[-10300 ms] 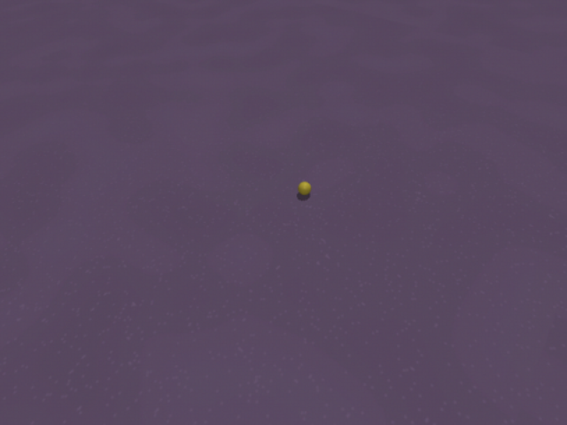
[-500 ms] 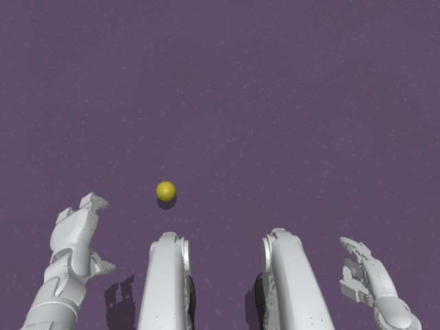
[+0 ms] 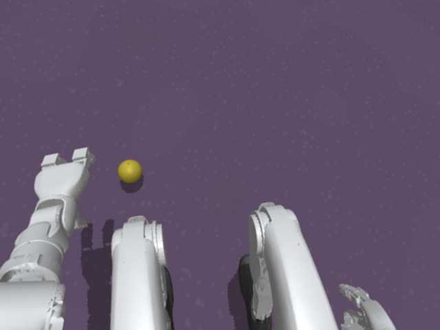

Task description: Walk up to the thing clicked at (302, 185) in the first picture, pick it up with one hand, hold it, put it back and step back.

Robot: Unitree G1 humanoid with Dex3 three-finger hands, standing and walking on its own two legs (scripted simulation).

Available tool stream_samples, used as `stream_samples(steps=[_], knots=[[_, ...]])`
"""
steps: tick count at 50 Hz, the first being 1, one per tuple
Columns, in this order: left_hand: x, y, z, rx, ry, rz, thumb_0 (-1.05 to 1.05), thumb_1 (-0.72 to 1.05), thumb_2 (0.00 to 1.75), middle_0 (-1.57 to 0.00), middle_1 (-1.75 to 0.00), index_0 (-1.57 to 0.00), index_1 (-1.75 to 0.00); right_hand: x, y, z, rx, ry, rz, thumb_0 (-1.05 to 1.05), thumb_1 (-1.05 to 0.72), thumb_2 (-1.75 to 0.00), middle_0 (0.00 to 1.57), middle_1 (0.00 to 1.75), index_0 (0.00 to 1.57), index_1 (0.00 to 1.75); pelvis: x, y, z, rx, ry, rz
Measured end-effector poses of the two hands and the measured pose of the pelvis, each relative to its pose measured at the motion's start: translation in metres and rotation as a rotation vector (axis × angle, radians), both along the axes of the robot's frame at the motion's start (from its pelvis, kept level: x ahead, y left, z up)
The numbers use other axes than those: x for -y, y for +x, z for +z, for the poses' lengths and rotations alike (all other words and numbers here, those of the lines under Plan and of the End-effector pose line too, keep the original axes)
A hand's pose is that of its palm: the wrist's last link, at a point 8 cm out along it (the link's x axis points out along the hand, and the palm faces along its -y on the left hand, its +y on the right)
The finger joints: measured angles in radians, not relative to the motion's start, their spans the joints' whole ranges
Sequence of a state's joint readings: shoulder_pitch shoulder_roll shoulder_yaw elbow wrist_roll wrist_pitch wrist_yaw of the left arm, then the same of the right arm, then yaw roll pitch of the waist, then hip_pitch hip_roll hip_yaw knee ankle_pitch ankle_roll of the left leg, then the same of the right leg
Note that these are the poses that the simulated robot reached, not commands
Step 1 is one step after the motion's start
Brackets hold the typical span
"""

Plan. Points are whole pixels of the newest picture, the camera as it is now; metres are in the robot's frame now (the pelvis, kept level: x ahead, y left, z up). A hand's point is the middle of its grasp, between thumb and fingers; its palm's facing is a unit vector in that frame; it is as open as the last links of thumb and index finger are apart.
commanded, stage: rise first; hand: left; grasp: from above
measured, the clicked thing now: (130, 171) +0.50 +0.21 -0.36
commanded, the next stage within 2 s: none
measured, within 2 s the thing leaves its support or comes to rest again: neither
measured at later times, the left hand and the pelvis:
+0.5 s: hand (91, 187) +0.42 +0.26 -0.22, palm faces -0.46 -0.04 -0.89, open 13.9 cm; pelvis +0.01 +0.00 -0.04, yaw -1 degrees
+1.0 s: hand (99, 183) +0.43 +0.25 -0.24, palm faces -0.46 -0.05 -0.88, open 13.8 cm; pelvis +0.01 +0.00 -0.06, yaw -2 degrees
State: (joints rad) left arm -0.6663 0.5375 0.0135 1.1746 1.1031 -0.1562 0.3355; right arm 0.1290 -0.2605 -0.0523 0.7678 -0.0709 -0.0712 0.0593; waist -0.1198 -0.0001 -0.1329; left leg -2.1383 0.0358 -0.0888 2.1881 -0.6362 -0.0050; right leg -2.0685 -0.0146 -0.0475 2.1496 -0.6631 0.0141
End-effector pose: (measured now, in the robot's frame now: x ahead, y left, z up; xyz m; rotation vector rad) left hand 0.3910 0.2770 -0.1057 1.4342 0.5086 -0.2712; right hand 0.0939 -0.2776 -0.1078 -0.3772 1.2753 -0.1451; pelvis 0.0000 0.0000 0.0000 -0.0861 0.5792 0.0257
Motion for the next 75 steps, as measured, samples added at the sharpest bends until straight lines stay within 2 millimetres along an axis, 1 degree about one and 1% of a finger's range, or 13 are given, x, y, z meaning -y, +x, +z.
stream_samples(steps=[11, 18, 24, 35, 47, 60, 75], knots=[[0.006, 0.021, -0.027, 0.015, 0.048, -0.065, 0.0, -0.53, 1.02, -0.09, -0.97, -0.09, -0.98, -0.005, 0.002, -0.024, -0.025, 0.014, 0.02, 0.0, -0.9, -0.9, 0.21, 0.3, 0.21, 0.29, -0.002, 0.002, -0.023, -0.009, -0.006, -0.008], [0.01, 0.028, -0.041, 0.017, 0.062, -0.092, 0.0, -0.51, 1.0, -0.1, -0.98, -0.11, -0.98, -0.01, 0.0, -0.04, -0.05, 0.033, 0.025, 0.0, -0.9, -0.9, 0.21, 0.3, 0.21, 0.29, -0.001, 0.004, -0.035, -0.01, -0.006, -0.013], [0.013, 0.034, -0.053, 0.02, 0.057, -0.084, 0.0, -0.49, 0.98, -0.1, -0.99, -0.11, -0.99, -0.011, -0.005, -0.047, -0.076, 0.041, 0.029, 0.0, -0.9, -0.9, 0.21, 0.3, 0.21, 0.29, 0.0, 0.006, -0.041, -0.016, -0.004, -0.016], [0.02, 0.045, -0.064, 0.025, 0.058, -0.082, 0.0, -0.48, 0.97, -0.1, -1.0, -0.12, -0.99, -0.004, -0.018, -0.051, -0.124, 0.032, 0.01, 0.0, -0.91, -0.9, 0.21, 0.3, 0.21, 0.29, 0.001, 0.011, -0.049, -0.025, -0.004, -0.023], [0.022, 0.048, -0.073, 0.013, 0.047, -0.081, 0.0, -0.48, 0.96, -0.1, -1.02, -0.12, -1.0, 0.001, -0.023, -0.055, -0.14, 0.029, 0.025, 0.0, -0.91, -0.9, 0.21, 0.3, 0.21, 0.29, 0.003, 0.011, -0.056, -0.014, -0.004, -0.029], [0.022, 0.051, -0.082, 0.029, 0.052, -0.093, 0.0, -0.49, 0.98, -0.09, -1.02, -0.11, -1.01, -0.001, -0.027, -0.058, -0.136, 0.017, 0.04, 0.0, -0.91, -0.9, 0.21, 0.3, 0.21, 0.29, 0.001, 0.01, -0.064, -0.007, -0.015, -0.031], [0.031, 0.064, -0.088, 0.025, 0.05, -0.087, 0.0, -0.49, 0.98, -0.11, -1.0, -0.12, -1.0, -0.002, -0.035, -0.061, -0.158, 0.039, 0.04, 0.0, -0.91, -0.9, 0.21, 0.3, 0.21, 0.29, 0.002, 0.012, -0.067, -0.009, -0.014, -0.036]])
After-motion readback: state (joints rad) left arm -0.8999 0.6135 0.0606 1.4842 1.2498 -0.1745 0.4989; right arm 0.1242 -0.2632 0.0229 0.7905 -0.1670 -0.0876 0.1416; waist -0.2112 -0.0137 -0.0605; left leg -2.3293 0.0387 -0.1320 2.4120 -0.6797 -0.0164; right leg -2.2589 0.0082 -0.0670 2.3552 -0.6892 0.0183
